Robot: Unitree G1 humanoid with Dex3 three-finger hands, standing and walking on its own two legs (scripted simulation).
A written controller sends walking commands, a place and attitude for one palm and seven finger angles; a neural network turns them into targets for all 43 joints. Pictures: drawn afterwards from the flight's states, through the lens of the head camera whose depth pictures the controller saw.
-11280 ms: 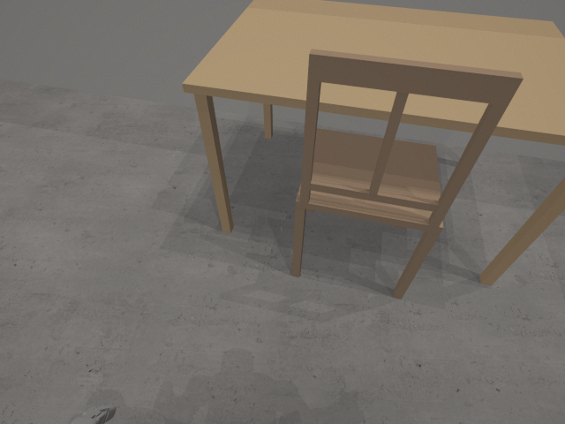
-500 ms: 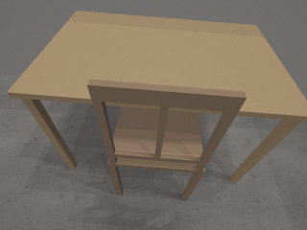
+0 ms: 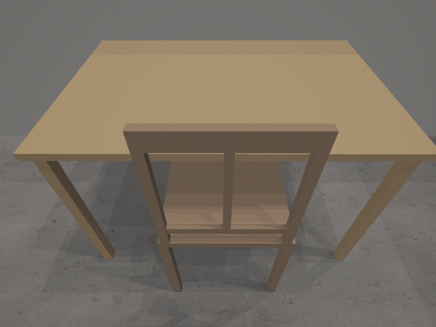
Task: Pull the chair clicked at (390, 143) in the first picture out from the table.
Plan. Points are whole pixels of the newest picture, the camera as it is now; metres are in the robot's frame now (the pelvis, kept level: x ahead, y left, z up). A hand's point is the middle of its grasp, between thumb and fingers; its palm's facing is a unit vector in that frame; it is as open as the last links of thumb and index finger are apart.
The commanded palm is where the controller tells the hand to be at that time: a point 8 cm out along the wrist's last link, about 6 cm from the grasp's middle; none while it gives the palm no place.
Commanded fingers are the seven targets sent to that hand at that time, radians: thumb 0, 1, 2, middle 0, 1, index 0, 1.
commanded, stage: come to a stop and stand still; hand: left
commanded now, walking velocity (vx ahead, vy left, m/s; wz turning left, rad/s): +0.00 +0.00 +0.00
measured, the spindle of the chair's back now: (227, 194) +0.45 +0.00 -0.06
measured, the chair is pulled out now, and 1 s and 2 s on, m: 0.00 0.00 0.00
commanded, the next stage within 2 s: look again from close up in 0.66 s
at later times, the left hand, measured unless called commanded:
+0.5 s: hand out of the picture +0.01 +0.21 -0.17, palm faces +0.01 -0.98 -0.19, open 7.4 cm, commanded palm none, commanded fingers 0.00 0.90 0.90 -0.20 -0.30 -0.20 -0.30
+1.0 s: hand out of the picture +0.00 +0.20 -0.17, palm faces +0.01 -0.98 -0.17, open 7.4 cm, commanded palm none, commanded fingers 0.00 0.90 0.90 -0.20 -0.30 -0.20 -0.30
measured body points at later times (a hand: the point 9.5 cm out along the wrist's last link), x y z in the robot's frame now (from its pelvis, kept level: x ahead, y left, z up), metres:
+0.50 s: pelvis +0.01 +0.03 +0.01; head +0.02 +0.04 +0.46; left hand +0.01 +0.26 -0.15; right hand +0.02 -0.20 -0.15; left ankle +0.01 +0.11 -0.73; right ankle -0.02 -0.09 -0.73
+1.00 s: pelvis +0.01 +0.03 +0.01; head +0.02 +0.04 +0.46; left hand +0.00 +0.25 -0.15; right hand +0.03 -0.20 -0.15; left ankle +0.01 +0.11 -0.73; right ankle -0.02 -0.09 -0.73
